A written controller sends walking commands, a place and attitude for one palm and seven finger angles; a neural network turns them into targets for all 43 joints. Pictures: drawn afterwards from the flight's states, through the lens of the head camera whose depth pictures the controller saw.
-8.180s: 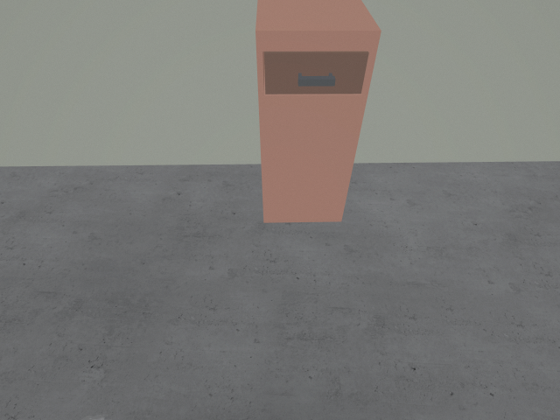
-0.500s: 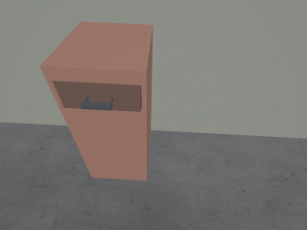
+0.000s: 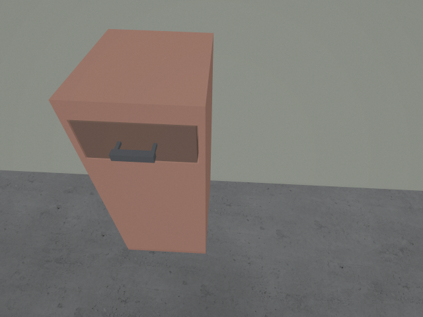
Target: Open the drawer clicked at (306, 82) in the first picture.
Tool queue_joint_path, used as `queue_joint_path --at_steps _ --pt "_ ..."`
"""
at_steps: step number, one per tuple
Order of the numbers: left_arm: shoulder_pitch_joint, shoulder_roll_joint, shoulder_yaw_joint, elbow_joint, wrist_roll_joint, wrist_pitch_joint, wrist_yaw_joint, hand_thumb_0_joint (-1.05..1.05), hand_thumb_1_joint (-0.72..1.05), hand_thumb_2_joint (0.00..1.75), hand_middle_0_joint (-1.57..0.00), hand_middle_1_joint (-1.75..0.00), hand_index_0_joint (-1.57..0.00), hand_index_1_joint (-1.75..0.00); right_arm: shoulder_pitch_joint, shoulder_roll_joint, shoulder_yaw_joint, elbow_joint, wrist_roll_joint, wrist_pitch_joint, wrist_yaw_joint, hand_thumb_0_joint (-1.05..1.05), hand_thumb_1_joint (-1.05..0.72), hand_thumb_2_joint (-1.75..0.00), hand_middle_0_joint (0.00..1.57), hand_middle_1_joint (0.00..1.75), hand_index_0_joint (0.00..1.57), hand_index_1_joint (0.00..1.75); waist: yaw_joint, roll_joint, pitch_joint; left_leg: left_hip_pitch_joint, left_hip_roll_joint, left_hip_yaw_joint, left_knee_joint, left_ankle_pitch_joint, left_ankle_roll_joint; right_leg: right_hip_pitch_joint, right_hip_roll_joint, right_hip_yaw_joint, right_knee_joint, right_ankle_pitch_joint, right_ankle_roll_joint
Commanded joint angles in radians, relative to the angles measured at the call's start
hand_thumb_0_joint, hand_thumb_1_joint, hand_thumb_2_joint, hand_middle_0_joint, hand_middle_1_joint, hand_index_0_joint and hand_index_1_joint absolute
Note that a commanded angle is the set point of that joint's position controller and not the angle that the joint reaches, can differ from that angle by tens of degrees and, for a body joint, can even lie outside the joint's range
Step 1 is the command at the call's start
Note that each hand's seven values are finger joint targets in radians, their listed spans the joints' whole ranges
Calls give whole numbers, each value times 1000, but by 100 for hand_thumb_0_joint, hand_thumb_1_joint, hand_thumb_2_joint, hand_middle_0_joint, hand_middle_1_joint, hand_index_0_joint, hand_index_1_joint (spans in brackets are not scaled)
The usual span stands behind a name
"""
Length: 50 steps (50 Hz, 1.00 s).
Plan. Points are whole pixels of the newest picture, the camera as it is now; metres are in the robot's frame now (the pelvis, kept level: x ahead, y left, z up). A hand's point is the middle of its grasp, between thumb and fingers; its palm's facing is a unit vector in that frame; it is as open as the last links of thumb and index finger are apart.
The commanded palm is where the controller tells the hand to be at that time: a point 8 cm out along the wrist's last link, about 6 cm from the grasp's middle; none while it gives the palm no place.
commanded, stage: look again from close up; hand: left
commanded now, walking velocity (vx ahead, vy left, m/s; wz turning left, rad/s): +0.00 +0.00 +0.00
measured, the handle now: (134, 150) +0.53 +0.24 -0.03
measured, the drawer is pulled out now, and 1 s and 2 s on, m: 0.00 0.00 0.00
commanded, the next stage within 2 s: raise the hand with hooked fingers in 0.06 s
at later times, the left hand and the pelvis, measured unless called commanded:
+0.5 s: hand (138, 275) +0.21 +0.16 -0.05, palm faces -0.03 -0.31 -0.95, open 8.1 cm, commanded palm +0.15 +0.20 -0.02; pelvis -0.01 -0.01 -0.03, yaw -3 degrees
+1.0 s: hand (126, 258) +0.23 +0.18 -0.01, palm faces -0.04 -0.11 -0.99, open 11.1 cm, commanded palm +0.21 +0.19 +0.05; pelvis -0.01 -0.04 -0.02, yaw -3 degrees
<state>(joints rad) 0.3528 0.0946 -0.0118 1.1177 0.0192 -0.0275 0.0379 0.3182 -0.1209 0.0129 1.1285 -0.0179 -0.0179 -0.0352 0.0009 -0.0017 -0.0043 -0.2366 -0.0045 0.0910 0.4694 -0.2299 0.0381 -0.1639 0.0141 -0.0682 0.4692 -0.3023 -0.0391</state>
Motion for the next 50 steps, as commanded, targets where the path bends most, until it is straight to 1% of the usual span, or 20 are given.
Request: queue_joint_path --at_steps 1,7,8,9,10,11,12,13,14,16,18,20,23,26,27,31,36,39,43,50 --pt "91 79 15 -15 -4 -8 6 0 90 90 -20 -30 -20 -30 68 -70 -7 -23 5 -15 -1 0 -90 -90 20 30 20 30 1 -7 67 30 118 -121 -99 135 25 -56 -112 106 -96 159 -10" --pt "88 87 15 -16 -5 -7 6 0 90 90 -20 -30 -20 -30 56 -81 -3 -17 5 -17 -3 0 -90 -90 20 30 20 30 5 -12 66 51 116 -116 -99 187 25 -33 -116 107 -98 204 -7" --pt "122 136 11 0 8 -22 42 0 90 90 -20 -30 -20 -30 -57 -136 -13 -98 16 -18 11 0 -90 -90 20 30 20 30 37 -57 166 -65 114 -99 93 164 -14 -105 -157 178 -138 457 28" --pt "-644 354 -116 -1549 86 -174 44 0 88 89 -20 -32 -20 -32 -40 -292 -26 -482 82 -155 -28 0 -90 -90 20 30 20 30 -83 246 -318 234 18 -74 -53 301 24 -76 -45 168 3 381 -21" --pt "-282 333 -21 -1296 109 -110 131 0 85 88 -20 -33 -20 -33 -113 -227 -19 -396 62 -254 -73 0 -90 -90 20 30 20 30 5 367 -360 337 64 -104 -29 426 -4 -118 -28 77 75 164 -27" --pt "-12 226 -78 -1200 109 36 185 0 83 87 -21 -34 -21 -34 -104 -194 -42 -393 83 -291 -72 0 -90 -90 20 30 20 30 -6 268 -231 201 70 -131 -70 334 -30 -211 -16 35 122 16 -3" --pt "57 80 -177 -1153 152 100 193 0 81 86 -21 -36 -21 -36 -91 -176 -39 -389 97 -303 -71 0 -90 -90 20 30 20 30 -17 160 -144 133 72 -126 -46 321 -8 -213 -20 14 119 42 4" --pt "-11 101 -207 -1264 215 103 213 0 78 85 -21 -37 -21 -37 -128 -218 -51 -455 85 -319 -59 0 -90 -90 20 30 20 30 -23 91 -61 53 55 -140 -5 253 -3 -255 -17 19 88 77 3" --pt "-7 158 -205 -1271 333 105 241 0 76 84 -21 -39 -21 -39 -127 -258 -57 -466 52 -314 -51 0 -90 -90 20 30 20 30 -53 16 -90 19 45 -145 46 221 6 -309 -6 29 83 103 -3" --pt "41 123 -261 -1196 540 120 292 0 71 82 -21 -42 -21 -42 -150 -260 -63 -548 18 -271 -27 0 -90 -90 20 30 20 30 -61 -95 -122 -52 16 -152 137 190 10 -397 1 33 119 64 -7" --pt "190 136 -221 -1106 758 124 351 0 67 80 -22 -45 -22 -45 -216 -262 -85 -617 -22 -191 0 0 -90 -90 20 30 20 30 13 -189 -151 -126 -4 -118 177 135 -1 -411 18 45 139 11 -18" --pt "333 133 -193 -1030 897 103 374 0 62 78 -22 -48 -22 -48 -281 -256 -92 -668 -37 -94 42 0 -90 -90 20 30 20 30 75 -258 -130 -229 -14 -91 205 106 -9 -388 18 88 171 91 -33" --pt "332 244 -78 -1115 1006 19 406 0 55 75 -22 -53 -22 -53 -324 -225 -80 -731 -25 -2 90 0 -90 -90 20 30 20 30 144 -203 -217 -320 -24 -63 242 158 -23 -307 3 148 266 300 -39" --pt "194 358 26 -1249 1082 -6 477 0 48 72 -23 -57 -23 -57 -335 -210 -75 -775 -27 58 107 0 -90 -90 20 30 20 30 151 -27 -286 -269 -36 -62 283 164 -26 -345 12 189 296 259 -47" --pt "121 362 25 -1314 1100 3 506 0 46 71 -23 -58 -23 -58 -337 -208 -73 -800 -36 73 109 0 -90 -90 20 30 20 30 139 43 -317 -220 -37 -72 298 171 -25 -393 16 216 294 208 -51" --pt "-179 397 37 -1387 1135 22 558 0 36 67 -24 -64 -24 -64 -341 -200 -68 -780 -54 101 95 0 -90 -90 20 30 20 30 59 63 -323 -162 -34 -104 377 110 -8 -510 7 260 254 87 -41" --pt "-304 347 -53 -1332 1006 38 457 0 25 62 -25 -72 -25 -72 -362 -195 -56 -746 -37 83 47 0 -90 -90 20 30 20 30 -15 -3 -255 -202 -45 -88 351 7 16 -392 -20 251 143 89 0" --pt "-265 379 -48 -1254 979 52 360 0 18 59 -25 -76 -25 -76 -354 -195 -42 -719 -28 81 27 0 -90 -90 20 30 20 30 8 -79 -213 -244 -45 -78 293 11 13 -273 -42 274 87 174 24" --pt "-154 424 16 -1236 968 47 291 0 8 55 -26 -82 -26 -82 -342 -193 -34 -707 -23 81 28 0 -90 -90 20 30 20 30 69 -31 -266 -233 -47 -75 218 72 0 -132 -48 253 108 327 27" --pt "-193 457 99 -1306 971 -15 324 0 -8 48 -27 -93 -27 -93 -331 -190 -54 -705 -20 64 24 0 -90 -90 20 30 20 30 87 -66 -272 -255 -59 -94 188 60 3 -82 -55 260 101 332 30"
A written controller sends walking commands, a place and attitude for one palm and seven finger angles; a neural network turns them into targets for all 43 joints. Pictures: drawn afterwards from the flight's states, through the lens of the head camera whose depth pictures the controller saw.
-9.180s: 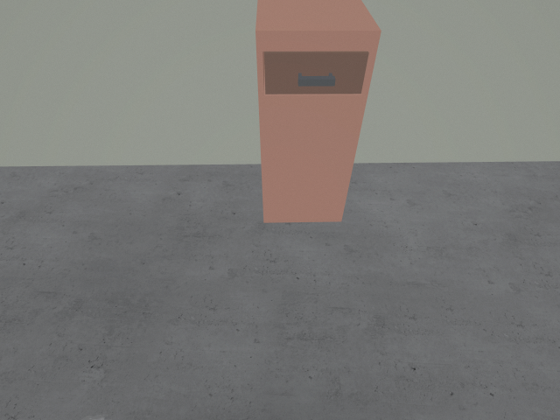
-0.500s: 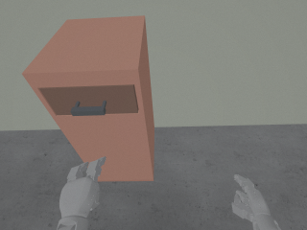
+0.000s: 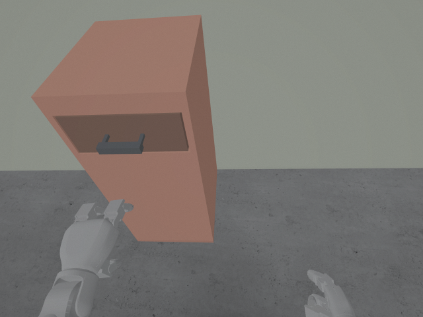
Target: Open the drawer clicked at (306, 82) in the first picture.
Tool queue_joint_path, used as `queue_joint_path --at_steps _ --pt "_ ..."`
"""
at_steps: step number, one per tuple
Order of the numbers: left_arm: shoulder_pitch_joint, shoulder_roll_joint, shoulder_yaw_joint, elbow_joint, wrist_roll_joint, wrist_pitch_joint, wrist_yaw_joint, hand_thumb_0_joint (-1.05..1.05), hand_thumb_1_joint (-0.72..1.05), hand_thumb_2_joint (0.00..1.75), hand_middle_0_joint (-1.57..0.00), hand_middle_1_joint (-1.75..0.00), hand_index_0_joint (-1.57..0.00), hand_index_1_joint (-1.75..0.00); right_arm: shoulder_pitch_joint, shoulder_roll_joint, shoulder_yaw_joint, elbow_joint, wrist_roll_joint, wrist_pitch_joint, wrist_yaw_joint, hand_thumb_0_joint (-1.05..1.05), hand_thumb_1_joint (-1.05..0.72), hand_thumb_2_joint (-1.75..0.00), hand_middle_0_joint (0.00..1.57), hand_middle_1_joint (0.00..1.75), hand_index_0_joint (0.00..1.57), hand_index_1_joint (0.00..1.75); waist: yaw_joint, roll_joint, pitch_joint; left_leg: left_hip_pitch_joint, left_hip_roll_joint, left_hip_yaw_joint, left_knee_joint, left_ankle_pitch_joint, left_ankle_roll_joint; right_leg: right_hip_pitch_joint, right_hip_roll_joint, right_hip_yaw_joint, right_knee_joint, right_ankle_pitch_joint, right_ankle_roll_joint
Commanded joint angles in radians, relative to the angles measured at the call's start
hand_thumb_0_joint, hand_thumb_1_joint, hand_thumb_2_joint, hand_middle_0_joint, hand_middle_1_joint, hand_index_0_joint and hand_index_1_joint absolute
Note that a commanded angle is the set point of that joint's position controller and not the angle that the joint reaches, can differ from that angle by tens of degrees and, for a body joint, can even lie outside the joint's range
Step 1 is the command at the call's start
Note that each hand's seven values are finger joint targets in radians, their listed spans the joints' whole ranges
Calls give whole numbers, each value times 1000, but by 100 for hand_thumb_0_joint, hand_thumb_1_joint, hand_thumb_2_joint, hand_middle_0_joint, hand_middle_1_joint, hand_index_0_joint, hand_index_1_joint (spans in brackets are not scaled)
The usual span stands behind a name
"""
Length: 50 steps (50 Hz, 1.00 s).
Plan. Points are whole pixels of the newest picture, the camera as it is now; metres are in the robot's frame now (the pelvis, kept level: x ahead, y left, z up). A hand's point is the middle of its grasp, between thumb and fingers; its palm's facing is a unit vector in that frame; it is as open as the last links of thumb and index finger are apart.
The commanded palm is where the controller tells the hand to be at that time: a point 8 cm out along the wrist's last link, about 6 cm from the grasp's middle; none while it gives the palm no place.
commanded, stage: raise the hand with hooked fingers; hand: left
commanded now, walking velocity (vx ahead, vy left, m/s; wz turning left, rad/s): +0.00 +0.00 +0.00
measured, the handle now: (122, 142) +0.52 +0.31 +0.00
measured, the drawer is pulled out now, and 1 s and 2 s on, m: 0.00 0.00 0.00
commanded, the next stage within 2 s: move the hooked fingers above the handle in 1.06 s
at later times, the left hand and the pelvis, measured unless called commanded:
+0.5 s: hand (84, 198) +0.29 +0.27 +0.08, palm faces +0.08 -0.09 -0.99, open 13.6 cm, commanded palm +0.27 +0.28 +0.14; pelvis +0.00 +0.04 +0.02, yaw +0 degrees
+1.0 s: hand (69, 187) +0.31 +0.30 +0.10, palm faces +0.03 -0.09 -1.00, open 13.8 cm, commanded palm +0.28 +0.31 +0.16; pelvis +0.00 +0.07 +0.02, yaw +1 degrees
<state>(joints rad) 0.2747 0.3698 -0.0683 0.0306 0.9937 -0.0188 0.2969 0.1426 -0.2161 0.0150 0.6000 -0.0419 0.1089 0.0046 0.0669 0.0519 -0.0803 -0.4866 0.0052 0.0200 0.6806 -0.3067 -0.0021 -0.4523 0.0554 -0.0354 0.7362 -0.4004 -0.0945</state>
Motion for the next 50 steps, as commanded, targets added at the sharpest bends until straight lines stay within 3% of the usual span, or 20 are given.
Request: queue_joint_path --at_steps 1,2,5,6,11,12,18,22,27,33,37,38,44,48,50 --pt "-135 205 184 -225 -4 -22 86 0 -10 47 -27 -94 -27 -94 -162 -97 -62 -179 5 -68 -19 0 -90 -90 20 30 20 30 22 -120 -199 -6 -72 -24 -23 138 44 203 -96 231 -167 422 86" --pt "-135 204 191 -234 -10 -20 102 0 -13 46 -27 -96 -27 -96 -151 -100 -68 -176 5 -72 -19 0 -90 -90 20 30 20 30 22 -98 -227 7 -72 -21 -26 145 44 216 -98 223 -160 437 84" --pt "-162 176 159 -207 -10 17 121 0 -20 43 -28 -100 -28 -100 -148 -111 -82 -161 15 -72 -19 0 -90 -90 20 30 20 30 6 -73 -221 56 -72 -7 -35 176 47 182 -82 184 -157 467 79" --pt "-185 172 149 -196 -14 39 117 0 -22 42 -28 -102 -28 -102 -153 -114 -83 -160 21 -70 -17 0 -90 -90 20 30 20 30 -1 -97 -212 56 -72 -7 -41 177 46 184 -80 176 -162 452 82" --pt "-287 182 94 -212 -28 117 46 0 -34 37 -29 -110 -29 -110 -164 -128 -80 -158 39 -60 -30 0 -90 -90 20 30 20 30 -1 -100 -200 145 -62 2 -95 216 54 195 -63 121 -190 399 77" --pt "-306 181 86 -223 -25 122 31 0 -36 36 -29 -111 -29 -111 -169 -126 -79 -160 41 -60 -31 0 -90 -90 20 30 20 30 2 -68 -192 171 -60 3 -105 223 55 186 -61 112 -197 379 74" --pt "-408 217 93 -197 -21 143 -38 0 -50 30 -30 -120 -30 -120 -164 -120 -60 -159 46 -44 -38 0 -90 -90 20 30 20 30 7 -40 -156 256 -46 -8 -159 252 52 184 -42 66 -229 323 64" --pt "-518 223 80 -172 -24 159 -82 0 -50 30 -30 -120 -30 -120 -171 -117 -47 -162 55 -31 -38 0 -90 -90 20 30 20 30 -1 -27 -143 286 -40 -17 -188 253 47 187 -36 48 -248 291 60" --pt "-625 242 70 -151 -33 149 -142 0 -50 30 -30 -120 -30 -120 -162 -117 -37 -154 58 -23 -38 0 -90 -90 20 30 20 30 -10 0 -146 333 -32 -40 -212 291 41 198 -32 29 -265 293 52" --pt "-710 292 95 -121 -58 115 -204 0 -50 30 -30 -120 -30 -120 -143 -125 -35 -145 60 -15 -39 0 -90 -90 20 30 20 30 -13 -20 -153 367 -26 -60 -238 320 39 216 -28 16 -292 292 51" --pt "-614 261 86 -106 -79 93 -237 0 -50 30 -30 -120 -30 -120 -121 -132 -40 -154 61 -12 -23 0 -90 -90 20 30 20 30 -2 -24 -153 365 -22 -64 -244 373 35 232 -28 9 -297 319 48" --pt "-606 276 99 -122 -82 83 -239 0 -50 30 -30 -120 -30 -120 -119 -136 -42 -157 59 -10 -20 0 -90 -90 20 30 20 30 0 -14 -160 373 -20 -67 -245 385 34 233 -28 10 -299 323 48" --pt "-622 327 154 -200 -77 25 -190 0 -50 30 -30 -120 -30 -120 -102 -141 -56 -159 55 -19 -14 0 -90 -90 20 30 20 30 9 6 -201 387 -16 -81 -244 398 31 223 -24 9 -295 303 47" --pt "-630 326 158 -177 -78 26 -149 0 -50 30 -30 -120 -30 -120 -97 -140 -62 -145 62 -20 -14 0 -90 -90 20 30 20 30 2 15 -190 378 -16 -82 -249 363 29 203 -22 6 -298 271 47" --pt "-636 332 158 -188 -75 30 -137 0 -50 30 -30 -120 -30 -120 -96 -144 -66 -145 61 -22 -15 0 -90 -90 20 30 20 30 5 14 -220 388 -17 -79 -247 368 30 211 -24 10 -295 277 47"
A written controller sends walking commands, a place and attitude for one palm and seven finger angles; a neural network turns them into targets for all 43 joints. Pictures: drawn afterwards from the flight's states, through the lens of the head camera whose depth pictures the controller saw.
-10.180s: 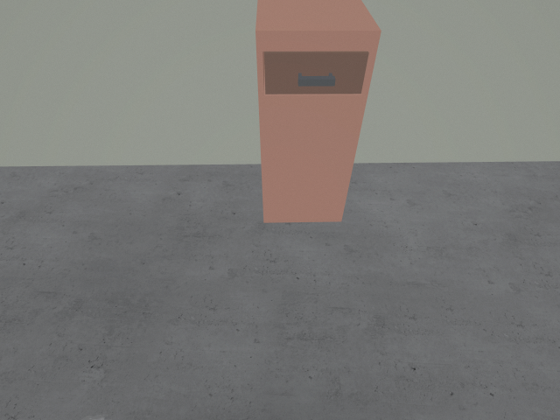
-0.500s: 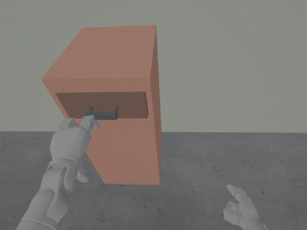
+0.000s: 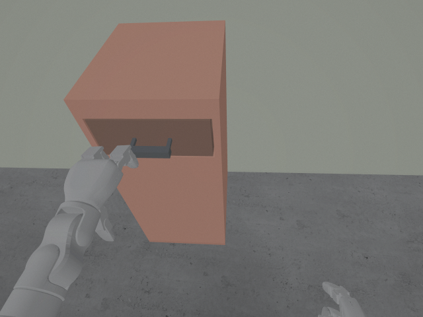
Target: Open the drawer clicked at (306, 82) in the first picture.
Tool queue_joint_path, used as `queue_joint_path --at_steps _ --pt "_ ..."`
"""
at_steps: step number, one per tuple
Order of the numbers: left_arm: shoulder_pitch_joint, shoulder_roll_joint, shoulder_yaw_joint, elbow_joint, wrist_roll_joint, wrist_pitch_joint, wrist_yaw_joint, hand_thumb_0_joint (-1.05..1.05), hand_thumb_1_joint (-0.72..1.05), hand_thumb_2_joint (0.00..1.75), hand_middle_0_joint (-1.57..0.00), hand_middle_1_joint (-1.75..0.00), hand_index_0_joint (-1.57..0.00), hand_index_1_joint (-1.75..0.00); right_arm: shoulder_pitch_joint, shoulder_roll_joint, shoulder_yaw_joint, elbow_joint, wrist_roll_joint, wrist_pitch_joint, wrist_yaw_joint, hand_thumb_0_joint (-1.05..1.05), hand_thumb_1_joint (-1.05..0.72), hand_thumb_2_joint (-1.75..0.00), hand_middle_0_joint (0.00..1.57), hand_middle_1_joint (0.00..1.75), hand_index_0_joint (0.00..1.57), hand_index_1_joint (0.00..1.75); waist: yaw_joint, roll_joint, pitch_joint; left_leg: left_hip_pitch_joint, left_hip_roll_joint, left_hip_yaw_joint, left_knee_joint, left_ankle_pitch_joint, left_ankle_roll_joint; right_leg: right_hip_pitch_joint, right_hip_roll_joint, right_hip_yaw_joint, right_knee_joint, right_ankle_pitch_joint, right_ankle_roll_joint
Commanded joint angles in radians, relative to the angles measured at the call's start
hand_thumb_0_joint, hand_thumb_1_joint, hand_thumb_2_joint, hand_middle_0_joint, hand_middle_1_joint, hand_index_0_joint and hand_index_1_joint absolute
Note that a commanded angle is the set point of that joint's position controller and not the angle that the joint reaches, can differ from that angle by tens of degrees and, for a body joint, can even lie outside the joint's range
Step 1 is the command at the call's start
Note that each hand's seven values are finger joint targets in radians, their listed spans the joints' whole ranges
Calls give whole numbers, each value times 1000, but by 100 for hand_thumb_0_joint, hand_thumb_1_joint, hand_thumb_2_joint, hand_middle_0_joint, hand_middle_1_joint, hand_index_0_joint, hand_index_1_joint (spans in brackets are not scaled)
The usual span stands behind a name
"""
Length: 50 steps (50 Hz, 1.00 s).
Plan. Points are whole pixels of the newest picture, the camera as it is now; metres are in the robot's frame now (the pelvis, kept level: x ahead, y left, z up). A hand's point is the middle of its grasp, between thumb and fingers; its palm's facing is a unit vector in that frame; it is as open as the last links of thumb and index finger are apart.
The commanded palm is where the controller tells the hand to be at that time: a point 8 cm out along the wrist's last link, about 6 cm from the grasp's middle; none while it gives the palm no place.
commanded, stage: raise the hand with hooked fingers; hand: left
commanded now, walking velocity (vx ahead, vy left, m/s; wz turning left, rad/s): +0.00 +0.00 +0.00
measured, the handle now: (150, 146) +0.52 +0.24 -0.03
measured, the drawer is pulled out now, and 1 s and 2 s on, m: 0.00 0.00 0.00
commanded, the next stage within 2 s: move the hooked fingers above the handle in 0.06 s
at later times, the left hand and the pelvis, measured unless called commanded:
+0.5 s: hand (118, 183) +0.33 +0.23 +0.07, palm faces -0.02 -0.06 -1.00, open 13.8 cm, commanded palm +0.32 +0.24 +0.13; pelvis +0.00 -0.02 +0.00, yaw +0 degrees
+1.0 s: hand (128, 165) +0.39 +0.24 +0.05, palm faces -0.05 -0.05 -1.00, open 13.8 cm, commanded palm +0.38 +0.24 +0.11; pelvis +0.02 -0.02 -0.01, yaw -1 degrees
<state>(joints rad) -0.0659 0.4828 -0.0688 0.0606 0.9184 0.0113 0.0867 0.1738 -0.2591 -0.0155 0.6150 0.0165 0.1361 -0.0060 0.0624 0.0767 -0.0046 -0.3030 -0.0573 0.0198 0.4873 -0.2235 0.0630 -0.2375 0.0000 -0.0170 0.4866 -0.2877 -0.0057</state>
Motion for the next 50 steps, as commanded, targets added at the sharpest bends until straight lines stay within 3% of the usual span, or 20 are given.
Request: queue_joint_path --at_steps 1,7,10,11,16,17,18,19,22,25,27,29,31,35,37,40,43,47,48,50 --pt "-291 222 158 -203 1 8 75 0 -50 30 -30 -120 -30 -120 -129 -102 -35 -161 5 -49 -4 0 -90 -90 20 30 20 30 6 4 -285 194 44 -81 -56 269 -37 -4 33 -8 -48 149 -42" --pt "-261 184 110 -171 -10 37 50 0 -50 30 -30 -120 -30 -120 -136 -103 -30 -162 11 -47 -4 0 -90 -90 20 30 20 30 -5 -33 -250 178 40 -66 -64 232 -27 1 30 -7 -63 146 -37" --pt "-273 216 138 -121 -8 36 39 0 -50 30 -30 -120 -30 -120 -137 -104 -25 -156 12 -42 -14 0 -90 -90 20 30 20 30 -6 -83 -225 152 32 -49 -63 218 -16 12 29 1 -73 166 -34" --pt "-304 249 165 -118 -3 30 38 0 -50 30 -30 -120 -30 -120 -136 -110 -25 -151 12 -38 -16 0 -90 -90 20 30 20 30 -7 -77 -224 144 33 -46 -65 214 -18 17 29 2 -75 161 -35" --pt "-396 238 144 -71 2 -4 38 0 -50 30 -30 -120 -30 -120 -123 -102 -25 -147 12 -42 -25 0 -90 -90 20 30 20 30 -19 -26 -240 148 22 -41 -47 197 -15 -3 28 6 -70 147 -37" --pt "-410 218 125 -58 -1 -11 38 0 -50 30 -30 -120 -30 -120 -119 -98 -25 -149 14 -45 -26 0 -90 -90 20 30 20 30 -23 -33 -247 151 21 -39 -39 188 -10 -12 27 8 -70 149 -34" --pt "-423 238 142 -22 3 -14 40 0 -50 30 -30 -120 -30 -120 -115 -101 -26 -141 15 -43 -28 0 -90 -90 20 30 20 30 -27 -55 -228 135 22 -35 -37 178 -10 -23 29 8 -69 146 -33" --pt "-442 221 124 -6 2 -17 39 0 -50 30 -30 -120 -30 -120 -112 -101 -26 -143 15 -43 -30 0 -90 -90 20 30 20 30 -29 -61 -237 130 19 -31 -30 179 -7 -24 26 11 -66 157 -31" --pt "-493 261 147 68 6 -25 36 0 -50 30 -30 -120 -30 -120 -95 -108 -28 -135 18 -41 -36 0 -90 -90 20 30 20 30 -35 -74 -247 96 14 -23 -11 164 -3 -22 22 20 -57 166 -28" --pt "-498 270 155 62 7 -43 34 0 -50 30 -30 -120 -30 -120 -84 -109 -36 -141 15 -37 -35 0 -90 -90 20 30 20 30 -29 -47 -306 102 12 -18 11 224 -1 4 19 25 -33 246 -30" --pt "-514 290 172 99 5 -52 33 0 -50 30 -30 -120 -30 -120 -69 -114 -37 -136 16 -33 -37 0 -90 -90 20 30 20 30 -35 -54 -302 75 10 -18 22 214 1 0 20 29 -26 251 -28" --pt "-505 271 158 115 0 -60 31 0 -50 30 -30 -120 -30 -120 -61 -115 -42 -140 17 -30 -35 0 -90 -90 20 30 20 30 -36 -51 -301 69 11 -12 29 229 2 -7 19 31 -19 279 -27" --pt "-503 321 204 135 -1 -68 35 0 -50 30 -30 -120 -30 -120 -49 -122 -47 -136 15 -25 -36 0 -90 -90 20 30 20 30 -30 -68 -321 45 9 -8 38 238 3 20 16 40 -11 310 -25" --pt "-488 331 222 142 0 -87 42 0 -50 30 -30 -120 -30 -120 -30 -125 -59 -136 16 -19 -35 0 -90 -90 20 30 20 30 -31 -65 -348 33 9 0 59 283 5 27 16 40 14 399 -22" --pt "-510 308 200 156 -3 -89 46 0 -50 30 -30 -120 -30 -120 -18 -128 -60 -132 17 -18 -35 0 -90 -90 20 30 20 30 -42 -59 -334 23 10 -4 62 272 6 7 18 36 17 378 -24" --pt "-527 341 224 184 5 -93 55 0 -50 30 -30 -120 -30 -120 -2 -135 -67 -120 18 -14 -37 0 -90 -90 20 30 20 30 -44 -56 -353 19 11 1 71 282 7 -3 20 38 24 386 -24" --pt "-603 301 180 200 12 -98 61 0 -50 30 -30 -120 -30 -120 24 -136 -75 -109 18 -14 -36 0 -90 -90 20 30 20 30 -66 -63 -364 43 16 -4 84 281 9 -50 26 31 27 350 -24" --pt "-668 334 197 243 27 -110 72 0 -50 30 -30 -120 -30 -120 51 -139 -81 -93 14 -8 -39 0 -90 -90 20 30 20 30 -68 -38 -404 43 18 -8 98 303 7 -60 29 30 45 350 -30" --pt "-656 307 178 253 28 -109 74 0 -50 30 -30 -120 -30 -120 53 -136 -80 -97 14 -7 -37 0 -90 -90 20 30 20 30 -64 -33 -409 47 17 -10 98 317 6 -60 29 29 48 357 -31" --pt "-695 312 177 286 38 -107 81 0 -50 30 -30 -120 -30 -120 62 -139 -80 -89 14 -1 -35 0 -90 -90 20 30 20 30 -72 -21 -397 55 25 -17 102 340 2 -99 35 16 57 339 -36"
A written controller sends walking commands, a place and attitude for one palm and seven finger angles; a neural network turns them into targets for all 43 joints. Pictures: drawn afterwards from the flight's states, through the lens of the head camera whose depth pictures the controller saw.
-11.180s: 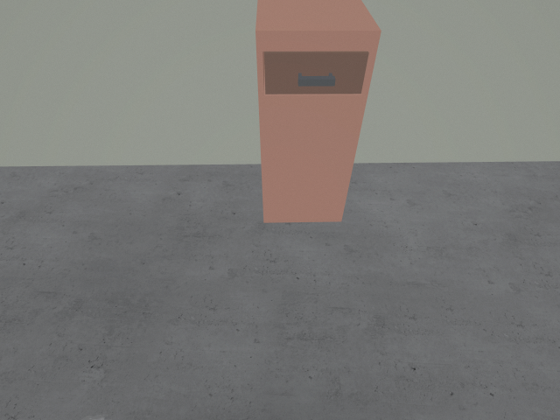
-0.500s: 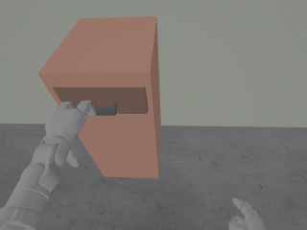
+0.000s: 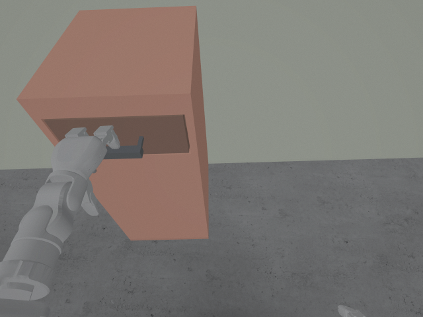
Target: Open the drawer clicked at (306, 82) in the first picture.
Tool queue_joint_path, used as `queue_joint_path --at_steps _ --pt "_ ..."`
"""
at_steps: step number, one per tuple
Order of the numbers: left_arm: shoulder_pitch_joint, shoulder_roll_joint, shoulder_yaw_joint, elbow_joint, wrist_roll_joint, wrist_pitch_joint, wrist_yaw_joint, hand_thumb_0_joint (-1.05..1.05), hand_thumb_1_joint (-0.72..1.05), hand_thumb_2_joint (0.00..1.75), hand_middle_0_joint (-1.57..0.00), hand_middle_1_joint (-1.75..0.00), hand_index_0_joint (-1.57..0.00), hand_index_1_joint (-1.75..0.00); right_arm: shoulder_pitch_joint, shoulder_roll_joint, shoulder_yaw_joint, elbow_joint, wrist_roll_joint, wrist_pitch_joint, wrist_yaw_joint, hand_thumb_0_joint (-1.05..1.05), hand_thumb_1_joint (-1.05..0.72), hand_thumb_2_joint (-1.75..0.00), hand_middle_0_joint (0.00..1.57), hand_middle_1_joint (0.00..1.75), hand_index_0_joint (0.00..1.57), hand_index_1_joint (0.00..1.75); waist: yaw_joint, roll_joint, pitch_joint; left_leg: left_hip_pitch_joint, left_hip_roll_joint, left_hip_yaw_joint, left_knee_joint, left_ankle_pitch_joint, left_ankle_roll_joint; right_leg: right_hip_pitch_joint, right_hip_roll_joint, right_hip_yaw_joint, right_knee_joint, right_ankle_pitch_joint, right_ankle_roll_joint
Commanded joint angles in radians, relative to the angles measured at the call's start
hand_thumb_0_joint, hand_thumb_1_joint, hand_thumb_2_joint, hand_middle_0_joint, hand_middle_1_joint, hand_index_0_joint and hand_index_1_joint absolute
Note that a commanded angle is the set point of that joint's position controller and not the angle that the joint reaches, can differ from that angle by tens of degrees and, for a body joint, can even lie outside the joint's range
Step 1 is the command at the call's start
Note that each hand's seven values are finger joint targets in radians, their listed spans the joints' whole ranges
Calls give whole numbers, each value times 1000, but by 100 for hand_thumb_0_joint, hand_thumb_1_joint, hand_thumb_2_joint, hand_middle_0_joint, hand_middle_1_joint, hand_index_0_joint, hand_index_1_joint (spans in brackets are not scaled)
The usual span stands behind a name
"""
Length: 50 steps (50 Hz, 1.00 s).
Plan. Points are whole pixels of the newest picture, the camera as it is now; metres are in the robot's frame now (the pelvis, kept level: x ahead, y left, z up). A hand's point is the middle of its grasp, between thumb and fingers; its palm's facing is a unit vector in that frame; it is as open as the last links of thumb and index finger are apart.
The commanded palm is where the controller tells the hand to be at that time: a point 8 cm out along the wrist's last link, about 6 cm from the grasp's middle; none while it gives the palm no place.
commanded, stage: move the hooked fingers above the handle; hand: left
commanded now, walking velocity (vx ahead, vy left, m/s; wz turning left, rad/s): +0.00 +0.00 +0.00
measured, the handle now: (119, 146) +0.50 +0.27 -0.02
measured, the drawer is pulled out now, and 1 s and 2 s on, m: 0.00 0.00 0.00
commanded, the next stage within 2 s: lower the fingers behind the handle in 1.62 s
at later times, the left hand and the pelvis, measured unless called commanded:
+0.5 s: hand (104, 154) +0.43 +0.26 +0.04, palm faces -0.06 -0.04 -1.00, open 13.8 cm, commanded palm +0.41 +0.26 +0.10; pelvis +0.00 +0.02 -0.01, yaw -1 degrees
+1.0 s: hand (106, 149) +0.44 +0.26 +0.04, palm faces -0.08 -0.04 -1.00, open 13.8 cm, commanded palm +0.43 +0.27 +0.10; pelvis -0.01 +0.01 -0.01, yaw -2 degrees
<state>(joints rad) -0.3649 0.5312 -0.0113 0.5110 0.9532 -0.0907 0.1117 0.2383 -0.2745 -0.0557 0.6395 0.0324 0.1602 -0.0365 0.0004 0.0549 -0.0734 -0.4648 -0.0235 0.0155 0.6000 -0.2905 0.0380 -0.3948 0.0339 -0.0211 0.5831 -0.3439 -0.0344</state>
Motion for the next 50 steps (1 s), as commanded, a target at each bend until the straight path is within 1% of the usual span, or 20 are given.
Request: queue_joint_path --at_steps 1,2,4,9,11,12,14,18,19,21,24,27,29,31,33,34,36,39,41,50 --pt "-394 251 115 -147 2 0 56 0 -50 30 -30 -120 -30 -120 4 -124 -42 -114 -3 -23 -2 0 -90 -90 20 30 20 30 -9 -13 -328 210 -8 -14 -11 412 27 61 2 19 -41 390 -8" --pt "-392 273 133 -139 4 1 60 0 -50 30 -30 -120 -30 -120 9 -126 -42 -116 -3 -23 -1 0 -90 -90 20 30 20 30 -4 -16 -342 209 -6 -14 -11 405 27 65 3 20 -38 385 -7" --pt "-406 239 102 -100 10 12 62 0 -50 30 -30 -120 -30 -120 14 -125 -41 -118 -2 -20 0 0 -90 -90 20 30 20 30 -11 -11 -334 212 -3 -14 -8 401 25 37 5 14 -36 366 -8" --pt "-501 238 79 -30 29 14 66 0 -50 30 -30 -120 -30 -120 40 -128 -40 -112 -4 -11 -1 0 -90 -90 20 30 20 30 -24 -5 -339 208 2 -16 -5 392 24 8 8 10 -32 333 -12" --pt "-527 267 101 -15 33 2 67 0 -50 30 -30 -120 -30 -120 54 -133 -41 -106 -8 -7 -3 0 -90 -90 20 30 20 30 -24 -27 -368 207 5 -20 0 414 24 19 8 13 -27 348 -12" --pt "-538 270 104 -11 37 -6 69 0 -50 30 -30 -120 -30 -120 62 -130 -43 -106 -6 -7 -3 0 -90 -90 20 30 20 30 -25 -4 -376 218 7 -23 4 426 23 7 10 11 -21 346 -13" --pt "-573 229 67 -3 39 -16 74 0 -50 30 -30 -120 -30 -120 68 -128 -45 -101 -7 -7 -1 0 -90 -90 20 30 20 30 -36 19 -357 235 13 -30 5 430 18 -38 13 4 -20 316 -16" --pt "-597 252 87 55 48 -25 94 0 -50 30 -30 -120 -30 -120 91 -133 -48 -87 -11 -3 1 0 -90 -90 20 30 20 30 -40 1 -368 224 16 -33 12 421 17 -59 16 3 -15 300 -15" --pt "-604 228 68 70 46 -23 99 0 -50 30 -30 -120 -30 -120 98 -132 -48 -87 -11 -4 2 0 -90 -90 20 30 20 30 -41 8 -363 218 16 -34 12 419 16 -65 17 1 -13 290 -17" --pt "-634 258 87 112 54 -18 108 0 -50 30 -30 -120 -30 -120 112 -139 -47 -74 -13 -1 2 0 -90 -90 20 30 20 30 -48 -17 -363 196 17 -34 14 415 17 -66 17 1 -13 291 -17" --pt "-655 270 92 122 63 -18 119 0 -50 30 -30 -120 -30 -120 127 -141 -51 -73 -15 0 2 0 -90 -90 20 30 20 30 -45 22 -396 211 19 -32 24 433 14 -71 19 2 -2 299 -19" --pt "-702 228 52 137 65 -21 124 0 -50 30 -30 -120 -30 -120 142 -141 -55 -64 -17 0 3 0 -90 -90 20 30 20 30 -70 11 -402 214 22 -34 33 434 15 -91 21 4 -2 298 -14" --pt "-694 260 77 190 67 -15 129 0 -50 30 -30 -120 -30 -120 154 -147 -53 -58 -16 1 2 0 -90 -90 20 30 20 30 -68 5 -376 190 22 -36 29 393 14 -106 23 2 -5 266 -16" --pt "-765 243 50 204 73 -13 132 0 -50 30 -30 -120 -30 -120 159 -148 -51 -50 -18 0 0 0 -90 -90 20 30 20 30 -92 -8 -365 170 21 -33 31 368 20 -122 21 5 -13 254 -12" --pt "-762 306 99 220 81 -16 141 0 -50 30 -30 -120 -30 -120 175 -154 -52 -49 -19 -2 -4 0 -90 -90 20 30 20 30 -77 7 -407 166 20 -29 36 369 19 -105 21 11 -3 265 -12" --pt "-752 304 97 214 81 -19 142 0 -50 30 -30 -120 -30 -120 177 -152 -52 -52 -21 -3 -5 0 -90 -90 20 30 20 30 -67 38 -432 178 19 -28 38 387 16 -96 21 10 4 275 -15" --pt "-748 310 109 209 82 -24 144 0 -50 30 -30 -120 -30 -120 180 -151 -54 -51 -25 0 -4 0 -90 -90 20 30 20 30 -66 35 -462 189 22 -30 46 429 14 -85 24 9 10 300 -15" --pt "-718 277 85 242 76 -12 143 0 -50 30 -30 -120 -30 -120 179 -150 -51 -52 -21 1 0 0 -90 -90 20 30 20 30 -69 24 -404 160 25 -22 38 398 15 -95 26 6 0 291 -13" --pt "-692 318 120 239 78 -11 143 0 -50 30 -30 -120 -30 -120 177 -154 -50 -60 -22 6 -2 0 -90 -90 20 30 20 30 -56 8 -434 145 21 -17 37 405 18 -52 24 14 0 314 -13" --pt "-718 327 108 221 74 -36 132 0 -50 30 -30 -120 -30 -120 173 -153 -50 -52 -12 -1 -14 0 -90 -90 20 30 20 30 -80 4 -376 123 18 -8 26 331 28 -63 21 24 -25 283 -7"
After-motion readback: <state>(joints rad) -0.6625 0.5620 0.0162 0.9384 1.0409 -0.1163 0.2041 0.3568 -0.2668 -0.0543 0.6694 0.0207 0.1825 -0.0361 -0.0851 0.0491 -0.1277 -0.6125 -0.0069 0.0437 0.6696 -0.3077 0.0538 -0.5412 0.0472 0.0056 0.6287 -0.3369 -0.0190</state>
